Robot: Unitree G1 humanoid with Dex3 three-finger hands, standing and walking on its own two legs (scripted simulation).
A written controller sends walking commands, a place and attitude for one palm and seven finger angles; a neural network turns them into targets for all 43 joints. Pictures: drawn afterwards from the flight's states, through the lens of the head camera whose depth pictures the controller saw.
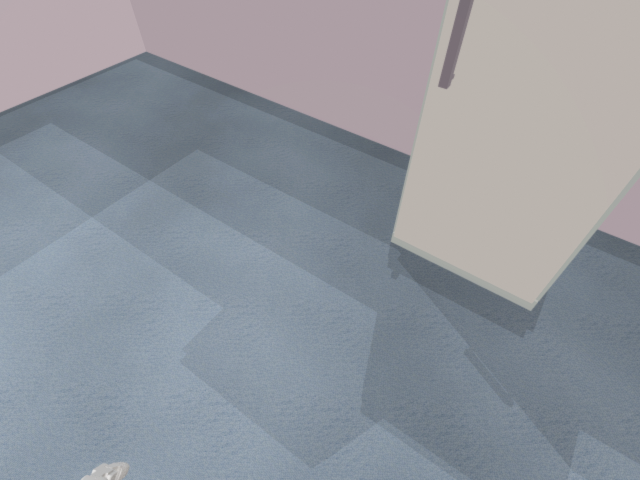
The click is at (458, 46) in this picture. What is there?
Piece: fridge door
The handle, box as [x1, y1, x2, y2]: [438, 0, 473, 88]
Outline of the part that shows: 473,0 459,1 438,86 446,88 450,84 450,81 454,75 453,70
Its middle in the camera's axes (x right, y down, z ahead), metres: +0.33 -0.52 +0.89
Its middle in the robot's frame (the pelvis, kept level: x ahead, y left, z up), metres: +1.05 -0.28 +0.16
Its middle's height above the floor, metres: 0.93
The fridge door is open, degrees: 0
